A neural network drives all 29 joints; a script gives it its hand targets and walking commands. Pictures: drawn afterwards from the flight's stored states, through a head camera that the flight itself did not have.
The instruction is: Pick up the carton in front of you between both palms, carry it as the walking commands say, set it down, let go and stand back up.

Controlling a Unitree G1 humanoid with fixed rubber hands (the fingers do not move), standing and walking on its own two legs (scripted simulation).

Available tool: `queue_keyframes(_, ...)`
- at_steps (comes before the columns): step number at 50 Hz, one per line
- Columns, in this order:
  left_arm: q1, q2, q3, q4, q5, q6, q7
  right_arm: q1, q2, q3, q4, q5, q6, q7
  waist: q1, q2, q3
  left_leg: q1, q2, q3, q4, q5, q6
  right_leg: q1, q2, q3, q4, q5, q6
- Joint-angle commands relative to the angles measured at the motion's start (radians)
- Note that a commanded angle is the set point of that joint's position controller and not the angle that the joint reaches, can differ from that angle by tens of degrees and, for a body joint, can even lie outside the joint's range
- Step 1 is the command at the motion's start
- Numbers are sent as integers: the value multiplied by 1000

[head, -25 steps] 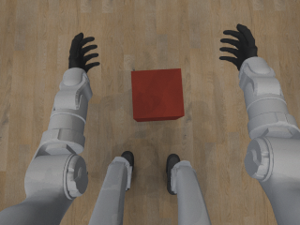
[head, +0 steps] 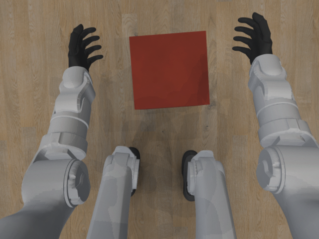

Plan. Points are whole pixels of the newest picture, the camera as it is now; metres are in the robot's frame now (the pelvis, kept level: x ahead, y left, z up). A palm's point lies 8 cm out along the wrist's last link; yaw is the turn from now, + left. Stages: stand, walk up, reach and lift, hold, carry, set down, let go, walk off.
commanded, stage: reach and lift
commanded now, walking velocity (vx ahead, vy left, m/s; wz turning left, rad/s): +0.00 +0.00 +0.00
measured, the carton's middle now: (168, 78) +0.50 -0.02 -0.39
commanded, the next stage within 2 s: none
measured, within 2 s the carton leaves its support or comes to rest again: leaves its support in 1.26 s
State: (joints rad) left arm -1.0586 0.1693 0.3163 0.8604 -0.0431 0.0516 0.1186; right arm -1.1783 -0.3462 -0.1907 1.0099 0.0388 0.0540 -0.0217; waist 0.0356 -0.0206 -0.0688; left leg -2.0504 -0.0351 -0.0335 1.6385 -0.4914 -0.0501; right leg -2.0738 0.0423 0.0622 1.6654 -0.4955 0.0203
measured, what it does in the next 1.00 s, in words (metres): lowers itself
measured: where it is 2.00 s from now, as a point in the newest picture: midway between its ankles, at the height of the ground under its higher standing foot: (159, 182)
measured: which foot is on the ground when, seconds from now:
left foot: down 0.00-1.00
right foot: down 0.00-1.00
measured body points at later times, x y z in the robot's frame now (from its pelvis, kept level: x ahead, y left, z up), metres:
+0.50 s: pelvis -0.03 +0.00 -0.14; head +0.35 -0.01 +0.10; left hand +0.50 +0.18 -0.33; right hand +0.53 -0.19 -0.33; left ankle +0.09 +0.13 -0.48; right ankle +0.08 -0.12 -0.48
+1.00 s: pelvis -0.03 +0.01 -0.13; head +0.34 -0.01 +0.11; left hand +0.51 +0.14 -0.32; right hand +0.53 -0.16 -0.33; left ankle +0.09 +0.13 -0.48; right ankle +0.08 -0.12 -0.48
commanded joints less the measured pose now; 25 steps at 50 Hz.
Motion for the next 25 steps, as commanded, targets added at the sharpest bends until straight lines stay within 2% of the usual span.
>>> queue_keyframes(1, -235, 130, -43, -134, -64, -9, 20, -293, -168, 35, -118, 56, -10, -19, 4, -63, -1119, 509, -38, 106, 30, 383, -35, 645, 16, -68, 16, 423, 26)
queue_keyframes(2, -238, 139, -59, -129, -74, -5, 23, -314, -174, 56, -129, 85, -5, -21, 22, -44, -1135, 510, -32, 113, 54, 350, -31, 651, 11, -64, 40, 390, 25)
queue_keyframes(3, -270, 130, -81, -141, -106, 3, 29, -342, -195, 66, -129, 81, -2, -26, -6, -74, -1147, 489, -32, 115, 67, 324, -36, 665, 9, -75, 62, 370, 19)
queue_keyframes(6, -342, 165, -94, -130, -131, 23, 47, -414, -211, 94, -119, 126, 13, -31, 21, -64, -1133, 471, -28, 124, 128, 240, -33, 644, -3, -78, 121, 282, 16)
queue_keyframes(7, -365, 166, -108, -126, -140, 27, 50, -424, -218, 90, -104, 123, 16, -32, -10, -71, -1103, 446, -25, 123, 135, 216, -33, 608, -1, -87, 134, 258, 15)
queue_keyframes(8, -385, 166, -109, -90, -144, 31, 52, -456, -230, 97, -82, 131, 21, -32, 14, -70, -1072, 446, -21, 123, 159, 204, -29, 571, -9, -82, 147, 224, 16)
queue_keyframes(9, -391, 182, -94, -73, -141, 30, 54, -456, -237, 97, -77, 124, 21, -34, 1, -65, -1048, 437, -19, 123, 176, 168, -29, 550, -10, -82, 154, 188, 17)
queue_keyframes(10, -416, 201, -99, -61, -129, 29, 57, -472, -238, 109, -49, 140, 24, -33, 30, -42, -1036, 437, -12, 126, 195, 150, -30, 537, -15, -71, 168, 161, 11)
queue_keyframes(11, -421, 185, -105, -36, -146, 29, 56, -471, -225, 111, -5, 138, 25, -33, 6, -63, -966, 385, -13, 120, 197, 121, -26, 497, -18, -80, 180, 138, 12)
queue_keyframes(13, -442, 154, -128, 46, -146, 22, 52, -489, -206, 134, 55, 160, 16, -28, 5, -21, -873, 371, 0, 114, 227, 106, -28, 426, -25, -72, 200, 113, 8)
queue_keyframes(14, -470, 175, -105, 23, -142, 15, 52, -502, -228, 127, 57, 142, 7, -31, 4, -49, -860, 340, -1, 110, 249, 112, -30, 416, -30, -64, 210, 114, 9)
queue_keyframes(16, -477, 185, -107, 76, -136, -1, 46, -526, -215, 142, 101, 153, -6, -33, 18, -40, -804, 311, 1, 108, 273, 119, -27, 388, -36, -59, 241, 120, 6)
queue_keyframes(17, -481, 213, -90, 113, -124, -8, 45, -549, -223, 146, 93, 164, -13, -34, 37, -32, -818, 332, 6, 107, 292, 146, -25, 391, -34, -51, 258, 143, 10)
queue_keyframes(18, -517, 197, -113, 88, -141, -11, 44, -551, -229, 152, 109, 156, -17, -33, 14, -38, -819, 331, 6, 102, 302, 151, -29, 414, -38, -54, 272, 153, 10)
queue_keyframes(21, -504, 203, -127, 135, -158, -35, 43, -582, -256, 164, 100, 173, -42, -39, 9, -50, -838, 343, 6, 91, 348, 221, -25, 416, -40, -50, 323, 226, 11)
queue_keyframes(22, -524, 194, -140, 105, -171, -41, 41, -594, -234, 188, 67, 191, -47, -38, 26, -54, -854, 372, 0, 101, 360, 255, -21, 434, -41, -47, 324, 249, 9)
queue_keyframes(23, -525, 211, -138, 115, -173, -46, 43, -564, -230, 179, 82, 189, -54, -42, -7, -63, -865, 360, 3, 92, 370, 266, -16, 432, -35, -53, 338, 278, 11)
queue_keyframes(24, -513, 190, -156, 119, -184, -48, 42, -580, -247, 171, 57, 181, -57, -49, -7, -38, -873, 359, 1, 98, 383, 282, -18, 444, -38, -46, 339, 293, 9)
queue_keyframes(25, -524, 198, -166, 94, -187, -52, 44, -558, -252, 154, 83, 175, -58, -52, -31, -38, -892, 395, 0, 92, 391, 300, -18, 449, -31, -52, 354, 312, 11)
